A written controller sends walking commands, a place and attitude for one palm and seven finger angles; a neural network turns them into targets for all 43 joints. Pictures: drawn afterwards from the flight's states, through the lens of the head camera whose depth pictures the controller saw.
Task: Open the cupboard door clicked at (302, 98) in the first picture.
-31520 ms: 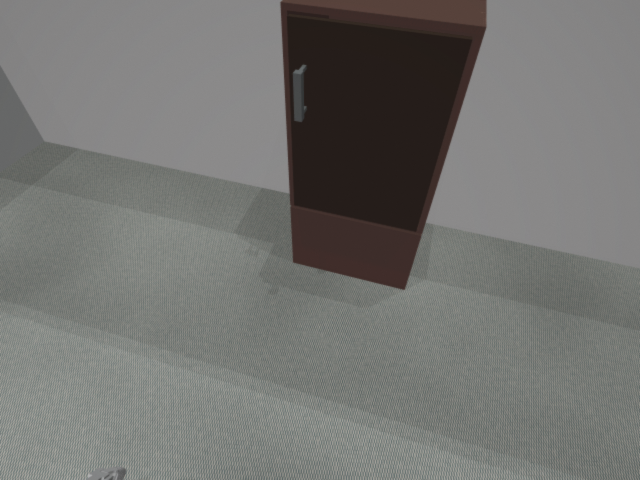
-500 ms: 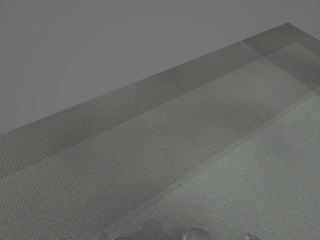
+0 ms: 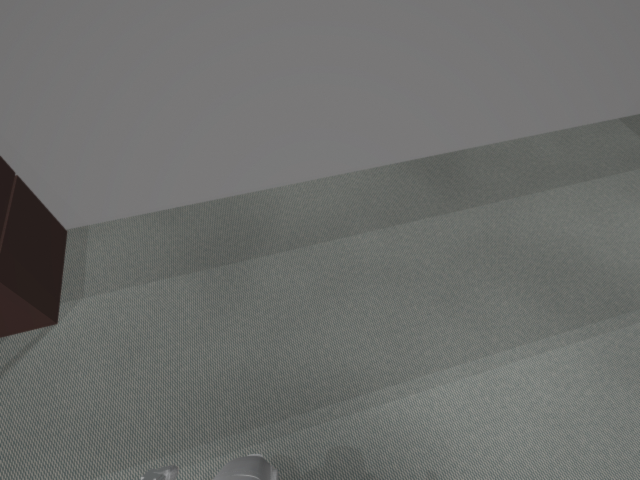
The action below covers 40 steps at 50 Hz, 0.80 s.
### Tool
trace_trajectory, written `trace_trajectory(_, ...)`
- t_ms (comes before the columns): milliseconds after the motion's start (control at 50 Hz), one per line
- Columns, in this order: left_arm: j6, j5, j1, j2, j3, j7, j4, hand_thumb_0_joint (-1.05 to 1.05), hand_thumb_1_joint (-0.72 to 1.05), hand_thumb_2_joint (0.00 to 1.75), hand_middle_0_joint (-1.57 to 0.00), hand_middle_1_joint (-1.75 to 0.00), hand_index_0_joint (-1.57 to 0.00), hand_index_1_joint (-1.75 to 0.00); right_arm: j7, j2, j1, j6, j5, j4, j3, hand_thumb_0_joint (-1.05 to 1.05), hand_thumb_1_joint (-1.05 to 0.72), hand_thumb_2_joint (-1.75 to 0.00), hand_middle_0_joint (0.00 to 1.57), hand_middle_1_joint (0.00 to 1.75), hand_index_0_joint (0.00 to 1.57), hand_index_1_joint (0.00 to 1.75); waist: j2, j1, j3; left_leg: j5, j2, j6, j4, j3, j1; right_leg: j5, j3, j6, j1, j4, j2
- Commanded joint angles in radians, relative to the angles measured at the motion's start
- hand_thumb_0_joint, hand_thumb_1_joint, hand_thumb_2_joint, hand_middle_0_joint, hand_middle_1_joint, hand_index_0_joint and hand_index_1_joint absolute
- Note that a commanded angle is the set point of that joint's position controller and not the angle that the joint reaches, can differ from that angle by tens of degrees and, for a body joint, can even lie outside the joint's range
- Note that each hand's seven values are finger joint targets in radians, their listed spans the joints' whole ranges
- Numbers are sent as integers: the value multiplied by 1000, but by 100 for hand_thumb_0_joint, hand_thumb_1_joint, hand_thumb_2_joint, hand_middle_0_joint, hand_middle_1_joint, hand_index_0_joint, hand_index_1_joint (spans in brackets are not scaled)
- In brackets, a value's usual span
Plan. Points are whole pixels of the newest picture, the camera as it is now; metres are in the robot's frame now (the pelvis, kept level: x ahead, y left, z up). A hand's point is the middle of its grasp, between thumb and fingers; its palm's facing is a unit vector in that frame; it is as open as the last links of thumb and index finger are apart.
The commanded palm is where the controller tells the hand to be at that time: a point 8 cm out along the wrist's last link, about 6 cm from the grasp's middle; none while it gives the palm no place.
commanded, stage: turn to face it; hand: left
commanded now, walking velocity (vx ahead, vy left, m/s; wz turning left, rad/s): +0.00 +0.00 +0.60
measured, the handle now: out of the picture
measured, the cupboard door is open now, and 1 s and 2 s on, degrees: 42 42 42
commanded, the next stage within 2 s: take the last steps up to it in 1.66 s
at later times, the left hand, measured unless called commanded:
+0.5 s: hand out of the picture +0.06 +0.20 -0.15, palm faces +0.31 -0.90 -0.30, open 7.3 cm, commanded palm none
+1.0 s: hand out of the picture -0.02 +0.22 -0.17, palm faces +0.60 -0.75 -0.26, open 7.3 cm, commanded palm none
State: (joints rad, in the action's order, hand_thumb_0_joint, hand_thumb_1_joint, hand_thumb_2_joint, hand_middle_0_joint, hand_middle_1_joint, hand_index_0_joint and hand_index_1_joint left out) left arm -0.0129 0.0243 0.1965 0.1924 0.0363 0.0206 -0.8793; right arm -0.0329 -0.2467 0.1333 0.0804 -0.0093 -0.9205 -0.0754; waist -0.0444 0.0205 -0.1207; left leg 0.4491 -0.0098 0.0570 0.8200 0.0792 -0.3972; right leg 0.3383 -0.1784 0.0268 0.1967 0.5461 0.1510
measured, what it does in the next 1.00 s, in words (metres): steps on the spot, turning left: left foot, then right foot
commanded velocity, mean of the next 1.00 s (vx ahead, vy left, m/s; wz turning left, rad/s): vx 0.00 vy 0.00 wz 0.60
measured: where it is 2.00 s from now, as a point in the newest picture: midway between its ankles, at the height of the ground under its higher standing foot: outside the picture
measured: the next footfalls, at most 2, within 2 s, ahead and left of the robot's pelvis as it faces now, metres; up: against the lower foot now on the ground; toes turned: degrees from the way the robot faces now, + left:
left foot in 0.08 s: +0.05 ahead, +0.13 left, +0.00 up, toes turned +8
right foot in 0.42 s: +0.08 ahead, -0.13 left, +0.00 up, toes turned +13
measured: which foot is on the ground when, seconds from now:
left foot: up 0.00-0.06, down 0.08-0.42, up 0.44-0.74, down 0.76-1.00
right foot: down 0.00-0.06, up 0.08-0.40, down 0.42-0.76, up 0.78-1.00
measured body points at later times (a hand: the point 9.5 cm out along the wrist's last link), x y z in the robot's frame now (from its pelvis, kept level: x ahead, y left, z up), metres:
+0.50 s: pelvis +0.02 -0.03 -0.01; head +0.07 -0.03 +0.44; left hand +0.04 +0.25 -0.13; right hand +0.17 -0.25 -0.16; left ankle -0.02 +0.10 -0.68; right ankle +0.04 -0.14 -0.74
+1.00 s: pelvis +0.04 -0.01 +0.00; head +0.07 +0.02 +0.44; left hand -0.05 +0.26 -0.14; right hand +0.26 -0.17 -0.14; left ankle -0.02 +0.09 -0.74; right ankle +0.13 -0.14 -0.69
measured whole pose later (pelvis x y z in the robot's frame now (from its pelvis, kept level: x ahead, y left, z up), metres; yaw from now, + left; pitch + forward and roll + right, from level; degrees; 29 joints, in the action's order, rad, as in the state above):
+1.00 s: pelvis +0.04 -0.01 +0.00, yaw +36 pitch +0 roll -1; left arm -0.06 0.01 0.16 0.26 0.08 0.01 -0.89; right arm -0.01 -0.22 0.15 0.04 -0.03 -0.91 -0.05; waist -0.02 0.00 -0.10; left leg 0.26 0.02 -0.01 0.54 -0.05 -0.29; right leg 0.44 -0.02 0.08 0.45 0.94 0.08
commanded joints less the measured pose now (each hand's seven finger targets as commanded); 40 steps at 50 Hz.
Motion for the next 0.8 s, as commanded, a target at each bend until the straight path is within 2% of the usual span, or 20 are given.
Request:
trace_trajectory(0,14,-5,38,248,76,4,49,0,90,90,-20,-30,-20,-30,0,-73,10,-43,-1,86,-12,0,-90,-90,20,30,20,30,-143,-7,168,-178,20,-20,-290,43,158,-538,51,-60,-46,31,186)
trace_trajectory(20,10,-12,29,225,74,-1,62,0,90,90,-20,-30,-20,-30,3,-129,77,-52,-6,73,-28,0,-90,-90,20,30,20,30,-17,34,221,-352,-48,-55,-369,-39,326,-426,11,-12,75,184,158)
trace_trajectory(40,4,-19,22,152,58,-10,102,0,90,90,-20,-30,-20,-30,10,-253,154,-59,-17,69,-58,0,-90,-90,20,30,20,30,320,74,261,-711,-342,-211,-407,-451,476,173,-24,71,355,439,-1)
trace_trajectory(60,-6,-7,-62,140,41,-2,139,0,90,90,-20,-30,-20,-30,18,-288,224,-52,-12,50,-63,0,-90,-90,20,30,20,30,279,102,249,-789,-437,-297,-427,-516,421,353,99,58,402,573,-24)
trace_trajectory(100,-11,-10,-105,137,49,3,118,0,90,90,-20,-30,-20,-30,43,-245,156,-60,-16,63,-53,0,-90,-90,20,30,20,30,276,73,204,-626,-341,-280,-448,-468,310,239,181,55,426,647,-23)
trace_trajectory(160,-18,-7,-46,138,53,-11,71,0,90,90,-20,-30,-20,-30,48,-184,35,-66,-17,90,-32,0,-90,-90,20,30,20,30,207,2,162,-549,-234,-220,-459,-339,219,107,185,56,350,580,-41)
trace_trajectory(280,-14,-13,-39,125,46,-10,81,0,90,90,-20,-30,-20,-30,41,-199,20,-54,-20,86,-42,0,-90,-90,20,30,20,30,197,1,168,-490,-197,-215,-440,-374,170,116,143,46,184,267,-116)
trace_trajectory(340,-3,-16,40,137,53,-5,67,0,90,90,-20,-30,-20,-30,39,-191,-26,-45,-13,101,-47,0,-90,-90,20,30,20,30,204,-39,168,-428,-148,-178,-382,-390,54,-16,122,35,-6,40,-147)
trace_trajectory(360,6,-12,90,169,61,0,63,0,90,90,-20,-30,-20,-30,35,-169,-42,-44,-6,111,-44,0,-90,-90,20,30,20,30,138,-69,181,-350,-104,-141,-317,-370,-16,-79,158,26,-116,-112,-111)
trace_trajectory(380,18,3,121,245,80,10,60,0,90,90,-20,-30,-20,-30,29,-102,-32,-45,3,126,-37,0,-90,-90,20,30,20,30,-108,-84,196,-110,16,-67,-115,-245,-189,-57,397,-42,-241,-266,118)
trace_trajectory(400,18,9,104,299,81,12,69,0,90,90,-20,-30,-20,-30,23,-87,-50,-48,0,147,-34,0,-90,-90,20,30,20,30,-267,-88,166,173,93,-19,153,-119,-234,-173,572,-166,-158,-306,343)
trace_trajectory(440,23,-3,31,225,60,19,80,0,90,90,-20,-30,-20,-30,19,-104,-52,-33,-8,114,-41,0,-90,-90,20,30,20,30,-225,-40,112,92,14,-19,412,-162,-232,-320,449,-187,-49,-247,264)
trace_trajectory(500,26,-1,-6,176,46,18,91,0,90,90,-20,-30,-20,-30,3,-61,-45,-25,-4,89,-21,0,-90,-90,20,30,20,30,-156,-19,118,10,-7,8,321,-83,-176,-558,200,-144,-81,-175,166)
trace_trajectory(620,24,5,87,238,70,13,45,0,90,90,-20,-30,-20,-30,-4,-29,-106,-38,4,103,0,0,-90,-90,20,30,20,30,-168,-70,152,4,14,-2,-53,21,-57,-708,116,-130,-186,-89,197)
trace_trajectory(680,20,-3,79,244,78,6,36,0,90,90,-20,-30,-20,-30,3,-60,-35,-48,-1,91,-4,0,-90,-90,20,30,20,30,-142,-28,182,-145,33,-24,-278,47,113,-686,58,-74,-126,35,188)
trace_trajectory(700,18,-12,60,238,77,2,44,0,90,90,-20,-30,-20,-30,4,-99,36,-55,-6,74,-16,0,-90,-90,20,30,20,30,-62,20,221,-311,-1,-49,-386,10,278,-613,21,-31,-22,174,175)
trace_trajectory(720,12,-19,54,176,68,-7,81,0,90,90,-20,-30,-20,-30,11,-215,113,-64,-16,66,-47,0,-90,-90,20,30,20,30,226,59,282,-655,-260,-174,-400,-336,482,-99,-25,48,258,408,40)
trace_trajectory(740,5,-14,-18,135,45,-4,123,0,90,90,-20,-30,-20,-30,20,-286,187,-55,-12,47,-61,0,-90,-90,20,30,20,30,333,93,274,-908,-429,-314,-429,-518,469,358,64,60,391,571,-31)
trace_trajectory(760,-8,-8,-86,150,44,4,143,0,90,90,-20,-30,-20,-30,31,-270,201,-56,-12,43,-57,0,-90,-90,20,30,20,30,188,93,234,-818,-422,-327,-415,-508,409,321,141,56,425,630,-20)
trace_trajectory(780,-8,-11,-99,128,48,6,121,0,90,90,-20,-30,-20,-30,44,-249,163,-60,-16,49,-53,0,-90,-90,20,30,20,30,260,77,229,-747,-366,-307,-428,-483,362,271,172,60,435,648,-18)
